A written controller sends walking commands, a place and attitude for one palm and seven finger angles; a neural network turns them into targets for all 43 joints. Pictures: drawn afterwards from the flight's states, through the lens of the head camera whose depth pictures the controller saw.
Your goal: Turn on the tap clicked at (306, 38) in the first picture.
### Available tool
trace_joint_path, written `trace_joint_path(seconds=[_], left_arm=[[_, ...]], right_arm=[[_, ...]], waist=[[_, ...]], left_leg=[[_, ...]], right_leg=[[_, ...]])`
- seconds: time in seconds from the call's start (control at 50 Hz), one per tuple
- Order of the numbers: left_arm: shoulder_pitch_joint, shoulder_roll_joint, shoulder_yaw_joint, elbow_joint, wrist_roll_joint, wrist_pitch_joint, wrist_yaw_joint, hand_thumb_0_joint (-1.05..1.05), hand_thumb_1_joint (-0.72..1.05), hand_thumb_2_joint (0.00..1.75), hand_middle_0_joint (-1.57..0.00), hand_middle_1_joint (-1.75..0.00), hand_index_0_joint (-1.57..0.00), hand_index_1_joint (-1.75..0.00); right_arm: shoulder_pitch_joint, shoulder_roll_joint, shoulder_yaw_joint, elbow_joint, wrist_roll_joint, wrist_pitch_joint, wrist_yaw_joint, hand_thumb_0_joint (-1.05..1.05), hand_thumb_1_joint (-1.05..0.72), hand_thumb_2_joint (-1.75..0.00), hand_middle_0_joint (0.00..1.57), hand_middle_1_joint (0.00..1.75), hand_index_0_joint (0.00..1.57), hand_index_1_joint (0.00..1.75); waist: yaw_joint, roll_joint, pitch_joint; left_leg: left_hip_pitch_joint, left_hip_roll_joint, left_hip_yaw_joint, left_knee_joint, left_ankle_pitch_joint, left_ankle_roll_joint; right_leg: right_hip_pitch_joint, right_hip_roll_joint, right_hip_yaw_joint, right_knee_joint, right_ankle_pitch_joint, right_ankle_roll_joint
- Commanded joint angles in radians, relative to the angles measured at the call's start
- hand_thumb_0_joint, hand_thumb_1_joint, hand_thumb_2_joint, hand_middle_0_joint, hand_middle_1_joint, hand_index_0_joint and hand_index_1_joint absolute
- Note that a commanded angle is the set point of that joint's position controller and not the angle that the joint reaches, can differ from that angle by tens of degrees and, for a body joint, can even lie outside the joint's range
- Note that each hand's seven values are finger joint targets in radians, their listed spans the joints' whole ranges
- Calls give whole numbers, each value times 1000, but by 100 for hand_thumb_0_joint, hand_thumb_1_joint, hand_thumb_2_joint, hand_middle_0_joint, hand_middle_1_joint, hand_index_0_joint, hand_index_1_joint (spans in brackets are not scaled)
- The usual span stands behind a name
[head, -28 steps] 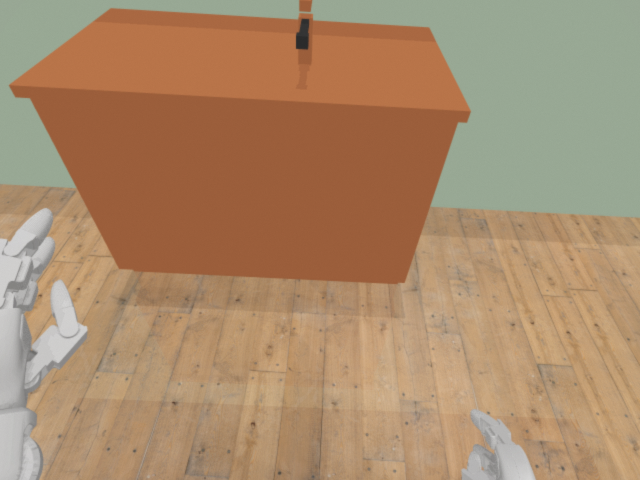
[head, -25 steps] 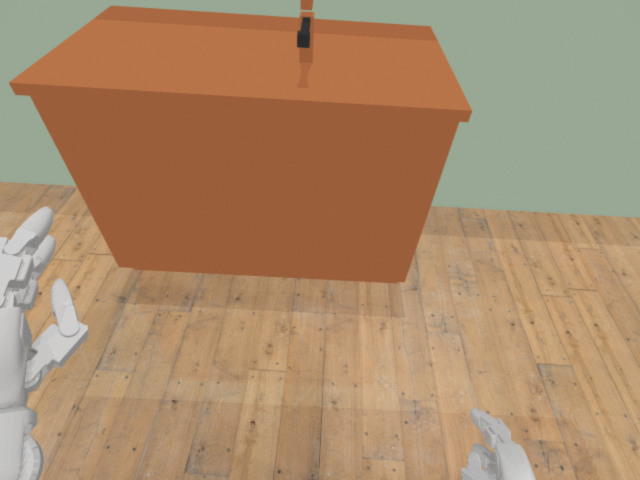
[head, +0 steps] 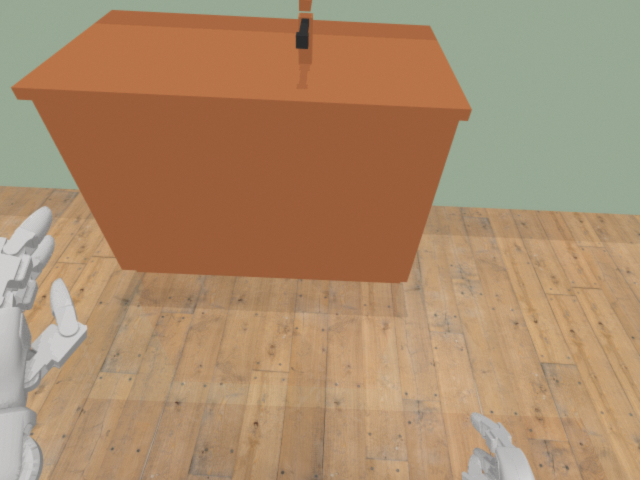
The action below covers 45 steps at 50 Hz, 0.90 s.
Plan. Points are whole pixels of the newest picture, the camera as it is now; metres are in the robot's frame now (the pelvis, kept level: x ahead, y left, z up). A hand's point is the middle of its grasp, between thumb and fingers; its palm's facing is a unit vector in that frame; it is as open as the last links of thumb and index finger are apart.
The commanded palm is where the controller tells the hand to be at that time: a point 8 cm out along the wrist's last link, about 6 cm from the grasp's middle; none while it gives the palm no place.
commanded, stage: walk to a spot facing it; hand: left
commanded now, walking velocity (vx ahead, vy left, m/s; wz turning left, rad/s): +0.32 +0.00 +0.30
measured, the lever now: (302, 40) +0.99 +0.11 +0.15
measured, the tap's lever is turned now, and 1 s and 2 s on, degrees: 0 0 0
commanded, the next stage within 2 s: turn to face it in 0.44 s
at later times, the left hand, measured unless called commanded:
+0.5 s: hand (79, 264) +0.28 +0.27 +0.17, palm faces +0.50 -0.79 -0.36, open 7.4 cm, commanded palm +0.21 +0.30 +0.18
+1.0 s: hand (216, 194) +0.38 +0.16 +0.18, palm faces +0.32 -0.83 -0.45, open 7.4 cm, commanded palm +0.34 +0.21 +0.18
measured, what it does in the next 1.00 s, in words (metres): walks ahead: right foot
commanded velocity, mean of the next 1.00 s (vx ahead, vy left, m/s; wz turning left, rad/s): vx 0.15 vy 0.00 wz -0.17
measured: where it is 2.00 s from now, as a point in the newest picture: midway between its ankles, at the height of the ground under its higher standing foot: outside the picture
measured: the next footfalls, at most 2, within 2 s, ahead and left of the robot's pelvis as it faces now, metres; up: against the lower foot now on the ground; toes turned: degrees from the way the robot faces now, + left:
right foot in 0.70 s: +0.25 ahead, -0.09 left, +0.00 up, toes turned -5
left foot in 1.30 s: +0.21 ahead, +0.10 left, +0.00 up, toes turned -6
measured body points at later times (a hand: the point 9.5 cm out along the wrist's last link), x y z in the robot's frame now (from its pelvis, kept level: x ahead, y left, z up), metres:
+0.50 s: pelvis +0.08 +0.01 +0.00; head +0.08 +0.02 +0.45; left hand +0.24 +0.31 +0.19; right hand +0.22 -0.19 -0.10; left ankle +0.04 +0.11 -0.74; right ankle +0.07 -0.12 -0.67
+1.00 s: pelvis +0.16 -0.06 +0.00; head +0.19 -0.07 +0.45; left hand +0.36 +0.20 +0.20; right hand +0.34 -0.31 -0.08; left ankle +0.19 +0.12 -0.67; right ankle +0.21 -0.09 -0.74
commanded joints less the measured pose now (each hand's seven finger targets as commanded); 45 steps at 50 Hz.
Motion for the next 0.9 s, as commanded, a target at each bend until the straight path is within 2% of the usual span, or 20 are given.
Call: trace_joint_path(seconds=[0.0,0.1,0.22,0.26,0.28,0.3,0.32,0.34,0.38,0.42,0.52,0.6,0.64,0.66,0.68,0.7,0.72,0.74,0.8,0.88], left_arm=[[-95,172,94,-223,1,-65,23,0,90,90,-20,-30,-20,-30],[-93,183,116,-238,10,-50,38,0,90,90,-20,-30,-20,-30],[-70,198,134,-224,1,-65,43,0,90,90,-20,-30,-20,-30],[-78,190,117,-216,3,-57,39,0,90,90,-20,-30,-20,-30],[-96,184,107,-239,2,-60,33,0,90,90,-20,-30,-20,-30],[-123,182,108,-275,2,-72,31,0,90,90,-20,-30,-20,-30],[-171,192,116,-311,7,-90,34,0,90,90,-20,-30,-20,-30],[-194,209,109,-296,26,-100,37,0,90,90,-20,-30,-20,-30],[-182,201,99,-296,24,-100,33,0,90,90,-20,-30,-20,-30],[-139,191,97,-314,14,-92,25,0,90,90,-20,-30,-20,-30],[49,186,136,-307,-4,-76,14,0,90,90,-20,-30,-20,-30],[33,219,175,-288,-7,-67,12,0,90,90,-20,-30,-20,-30],[-32,226,178,-273,-6,-59,7,0,90,90,-20,-30,-20,-30],[-67,241,183,-260,3,-57,7,0,90,90,-20,-30,-20,-30],[-87,263,194,-237,9,-57,8,0,90,90,-20,-30,-20,-30],[-103,263,212,-219,-2,-59,9,0,90,90,-20,-30,-20,-30],[-139,220,180,-217,-5,-58,4,0,90,90,-20,-30,-20,-30],[-65,246,198,-190,-8,-60,6,0,90,90,-20,-30,-20,-30],[39,222,182,-241,-15,-79,0,0,90,90,-20,-30,-20,-30],[-40,263,193,-365,-34,-97,9,0,90,90,-20,-30,-20,-30]], right_arm=[[-99,-124,-57,-148,-3,-52,-14,0,-90,-90,20,30,20,30],[-92,-120,-56,-142,-10,-41,-26,0,-90,-90,20,30,20,30],[-77,-108,-62,-125,1,-49,-17,0,-90,-90,20,30,20,30],[-74,-107,-55,-123,0,-36,-17,0,-90,-90,20,30,20,30],[-79,-113,-52,-125,1,-34,-21,0,-90,-90,20,30,20,30],[-71,-131,-52,-121,1,-38,-24,0,-90,-90,20,30,20,30],[-71,-130,-55,-121,3,-51,-28,0,-90,-90,20,30,20,30],[-60,-103,-46,-108,-16,-64,-23,0,-90,-90,20,30,20,30],[-44,-118,-62,-85,-21,-71,-10,0,-90,-90,20,30,20,30],[-48,-125,-73,-83,-6,-81,1,0,-90,-90,20,30,20,30],[-45,-112,-66,-96,-3,-74,17,0,-90,-90,20,30,20,30],[-74,-104,-58,-113,-8,-49,2,0,-90,-90,20,30,20,30],[-88,-104,-55,-116,-4,-36,1,0,-90,-90,20,30,20,30],[-86,-101,-57,-115,-1,-29,6,0,-90,-90,20,30,20,30],[-94,-90,-64,-131,0,-28,9,0,-90,-90,20,30,20,30],[-119,-94,-62,-151,-5,-34,13,0,-90,-90,20,30,20,30],[-129,-104,-71,-145,0,-34,19,0,-90,-90,20,30,20,30],[-116,-105,-78,-137,0,-29,20,0,-90,-90,20,30,20,30],[-138,-93,-53,-130,-5,19,37,0,-90,-90,20,30,20,30],[-146,-102,-54,-146,-12,16,31,0,-90,-90,20,30,20,30]], waist=[[-12,29,-69],[-23,53,-16],[-18,-110,-71],[-30,-84,10],[-41,19,56],[-53,200,67],[-58,367,67],[-65,271,84],[-48,129,16],[-29,149,-38],[-28,228,-86],[-24,208,-111],[-18,144,-148],[-15,43,-176],[-15,-172,-226],[-14,-274,-215],[-28,-201,-181],[-14,-164,-127],[-15,-76,-100],[-10,-51,-103]], left_leg=[[-98,57,-64,-123,-349,31],[-167,80,-148,-90,-425,70],[-220,0,26,197,-237,25],[-108,25,15,80,-293,28],[-52,42,-48,-25,-336,52],[11,143,-248,-154,-381,103],[76,297,-548,-277,-372,181],[124,356,-681,-300,-221,219],[267,352,-582,-183,192,236],[330,288,-386,-126,354,212],[257,206,-165,-121,448,144],[204,218,-17,-13,567,82],[118,210,27,142,475,49],[11,179,75,318,361,30],[-203,51,121,610,-13,-10],[-354,-11,37,804,-391,-34],[-307,33,-64,833,-357,-43],[-282,70,-70,820,-317,-57],[-286,81,-32,800,-188,-75],[-232,73,4,643,-116,-82]], right_leg=[[38,-57,60,-60,-320,-39],[0,-78,53,0,-410,-71],[116,-280,258,-55,-351,-165],[-71,-250,181,-29,-545,-144],[-167,-166,87,78,-523,-107],[-257,-57,-49,270,-443,-47],[-367,16,-107,514,-406,-7],[-451,-30,-25,652,-396,-17],[-507,-57,3,700,-372,-12],[-485,-56,-32,633,-323,-2],[-301,-24,-132,410,-158,5],[-84,44,-199,161,-84,-13],[131,39,-192,17,47,-24],[262,-48,-92,20,171,-62],[406,-244,234,44,544,-169],[401,-386,436,1,744,-252],[281,-384,460,-59,586,-221],[177,-366,435,-88,425,-206],[65,-271,258,-91,279,-178],[-39,-238,233,-170,97,-158]])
